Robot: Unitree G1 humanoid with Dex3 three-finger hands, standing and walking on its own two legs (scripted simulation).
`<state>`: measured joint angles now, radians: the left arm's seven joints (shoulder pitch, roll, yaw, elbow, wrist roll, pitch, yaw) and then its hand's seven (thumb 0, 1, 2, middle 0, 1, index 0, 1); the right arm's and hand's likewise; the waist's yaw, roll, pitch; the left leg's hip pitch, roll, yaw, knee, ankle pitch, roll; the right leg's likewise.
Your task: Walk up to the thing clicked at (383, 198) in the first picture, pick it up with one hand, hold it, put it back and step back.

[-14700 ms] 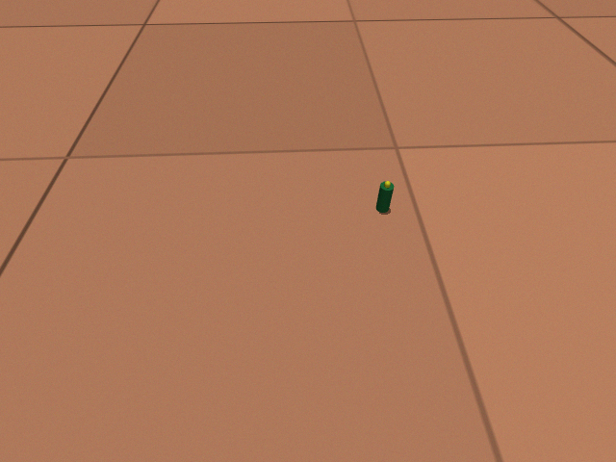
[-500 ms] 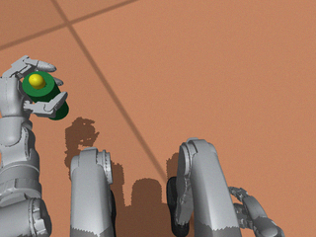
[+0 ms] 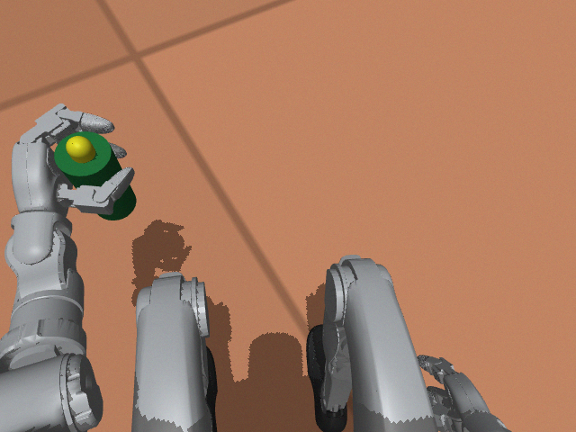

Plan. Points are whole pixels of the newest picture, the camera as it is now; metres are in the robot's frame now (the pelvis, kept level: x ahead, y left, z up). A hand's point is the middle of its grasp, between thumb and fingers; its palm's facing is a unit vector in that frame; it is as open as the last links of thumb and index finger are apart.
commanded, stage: lift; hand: left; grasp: from the side
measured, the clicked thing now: (98, 176) +0.45 +0.22 -0.05
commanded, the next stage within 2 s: none
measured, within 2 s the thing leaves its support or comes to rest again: neither
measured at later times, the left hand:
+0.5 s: hand (70, 158) +0.42 +0.21 +0.06, palm faces +0.05 -1.00 -0.03, open 8.4 cm
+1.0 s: hand out of the picture +0.40 +0.20 +0.24, palm faces +0.09 -1.00 -0.04, open 8.4 cm
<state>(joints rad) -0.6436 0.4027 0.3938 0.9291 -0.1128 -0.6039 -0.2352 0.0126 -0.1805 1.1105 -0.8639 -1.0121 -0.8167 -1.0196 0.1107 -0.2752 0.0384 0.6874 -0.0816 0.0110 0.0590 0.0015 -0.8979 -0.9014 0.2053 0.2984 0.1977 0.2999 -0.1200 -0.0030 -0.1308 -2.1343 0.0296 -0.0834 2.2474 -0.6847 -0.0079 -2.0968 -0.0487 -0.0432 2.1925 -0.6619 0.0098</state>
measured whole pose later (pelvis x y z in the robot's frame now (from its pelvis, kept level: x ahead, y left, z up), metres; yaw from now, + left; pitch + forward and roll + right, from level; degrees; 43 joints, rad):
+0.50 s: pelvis +0.01 +0.00 +0.06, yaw +1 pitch +34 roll -3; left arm -0.45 0.33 0.32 0.64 -0.19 -0.48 -0.25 0.01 -0.18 1.11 -0.86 -1.02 -0.81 -1.02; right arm 0.12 -0.27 0.01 0.63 -0.01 -0.02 0.02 0.00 -0.91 -0.90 0.21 0.30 0.20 0.30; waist -0.08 0.01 -0.18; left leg -1.95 0.04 -0.06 2.05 -0.68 -0.01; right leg -1.93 -0.05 -0.04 2.00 -0.66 0.01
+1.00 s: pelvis +0.04 +0.00 +0.22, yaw +2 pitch +26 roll -3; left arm -0.20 0.27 0.19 0.34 -0.19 -0.31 -0.12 0.01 -0.17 1.09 -0.85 -1.03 -0.80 -1.04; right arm 0.15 -0.23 0.00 0.62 0.04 -0.05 -0.04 0.00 -0.89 -0.90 0.21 0.30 0.20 0.30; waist -0.03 0.03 -0.18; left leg -1.37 0.05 -0.04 1.54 -0.62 -0.01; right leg -1.34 -0.04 -0.05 1.49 -0.60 0.02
